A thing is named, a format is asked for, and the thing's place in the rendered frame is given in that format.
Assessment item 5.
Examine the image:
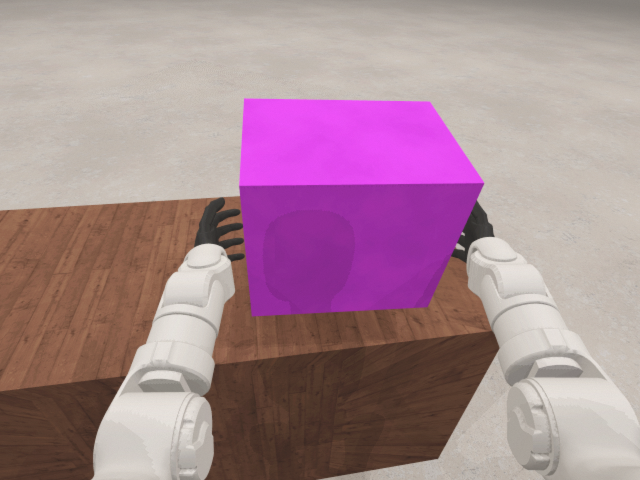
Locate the pedestal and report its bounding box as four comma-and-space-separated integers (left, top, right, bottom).
0, 196, 500, 480

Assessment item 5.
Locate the left robot upper arm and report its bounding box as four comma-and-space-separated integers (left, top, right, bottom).
91, 392, 214, 480

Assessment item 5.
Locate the left robot forearm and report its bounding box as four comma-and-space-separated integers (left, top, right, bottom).
93, 244, 235, 474

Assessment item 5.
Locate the right robot forearm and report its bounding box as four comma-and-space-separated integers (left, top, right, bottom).
466, 237, 640, 434

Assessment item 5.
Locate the robot left hand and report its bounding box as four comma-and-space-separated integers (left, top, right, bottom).
194, 197, 245, 262

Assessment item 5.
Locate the right robot upper arm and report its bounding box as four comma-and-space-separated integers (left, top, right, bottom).
507, 377, 640, 480

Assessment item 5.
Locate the carton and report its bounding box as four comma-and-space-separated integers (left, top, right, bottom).
239, 98, 484, 316

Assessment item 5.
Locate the robot right hand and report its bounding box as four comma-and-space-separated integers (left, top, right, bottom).
451, 201, 495, 264

